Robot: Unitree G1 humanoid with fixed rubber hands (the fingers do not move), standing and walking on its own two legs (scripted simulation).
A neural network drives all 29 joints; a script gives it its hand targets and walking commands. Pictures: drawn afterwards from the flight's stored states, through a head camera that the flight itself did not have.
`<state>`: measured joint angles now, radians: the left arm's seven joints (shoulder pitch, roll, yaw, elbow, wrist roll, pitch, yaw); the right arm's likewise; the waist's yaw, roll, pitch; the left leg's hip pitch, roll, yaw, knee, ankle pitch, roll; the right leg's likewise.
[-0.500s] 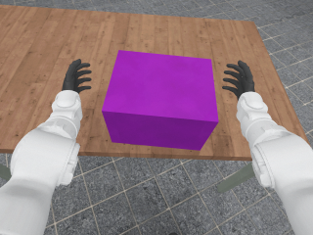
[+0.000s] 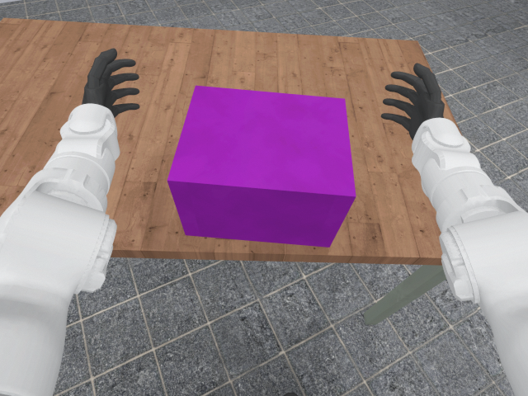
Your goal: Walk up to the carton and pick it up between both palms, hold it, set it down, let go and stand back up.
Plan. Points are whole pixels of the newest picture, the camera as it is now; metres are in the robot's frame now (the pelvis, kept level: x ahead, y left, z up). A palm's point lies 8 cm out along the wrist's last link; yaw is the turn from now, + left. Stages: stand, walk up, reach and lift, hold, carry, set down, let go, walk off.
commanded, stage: set down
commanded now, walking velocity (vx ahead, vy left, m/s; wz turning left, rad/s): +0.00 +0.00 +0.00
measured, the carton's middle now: (263, 168) +0.50 -0.01 +0.01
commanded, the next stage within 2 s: none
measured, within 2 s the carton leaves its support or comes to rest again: neither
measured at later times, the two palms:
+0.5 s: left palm (90, 102) +0.49 +0.23 +0.17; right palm (433, 112) +0.47 -0.23 +0.17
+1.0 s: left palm (89, 173) +0.40 +0.23 +0.12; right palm (432, 187) +0.38 -0.23 +0.11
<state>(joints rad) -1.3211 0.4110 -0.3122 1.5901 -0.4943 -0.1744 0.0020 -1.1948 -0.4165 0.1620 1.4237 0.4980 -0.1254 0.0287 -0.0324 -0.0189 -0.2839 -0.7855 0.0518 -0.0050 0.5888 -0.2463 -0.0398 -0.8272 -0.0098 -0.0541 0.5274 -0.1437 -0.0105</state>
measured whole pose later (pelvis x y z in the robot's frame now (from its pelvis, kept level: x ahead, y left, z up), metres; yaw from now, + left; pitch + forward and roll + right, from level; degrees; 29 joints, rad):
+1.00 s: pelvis +0.01 +0.01 +0.03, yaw -1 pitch +4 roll -1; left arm -0.66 0.34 0.01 0.86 -0.23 0.05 -0.02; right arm -0.59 -0.38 0.09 0.89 0.43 -0.05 -0.02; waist 0.01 -0.02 -0.06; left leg -0.24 0.05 0.03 0.39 -0.22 -0.03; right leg -0.29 0.00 -0.03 0.33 -0.11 0.00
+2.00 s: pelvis +0.03 +0.02 +0.03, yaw -1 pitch -2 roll -1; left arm 0.08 0.24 -0.02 0.49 -0.17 -0.13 -0.01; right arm 0.09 -0.24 -0.04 0.56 0.21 -0.22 0.00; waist 0.02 0.00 0.04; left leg -0.07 0.04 0.03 0.36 -0.25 -0.02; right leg -0.13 -0.01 -0.02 0.32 -0.15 0.01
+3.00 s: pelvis +0.02 +0.01 +0.03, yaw -2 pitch -6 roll -1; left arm 0.18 0.19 0.00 0.51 -0.01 0.16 0.00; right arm 0.17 -0.18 -0.04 0.69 -0.03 -0.17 0.02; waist 0.01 0.00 0.10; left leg -0.01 0.05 0.04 0.37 -0.26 -0.03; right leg -0.09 0.00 -0.01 0.35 -0.17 0.00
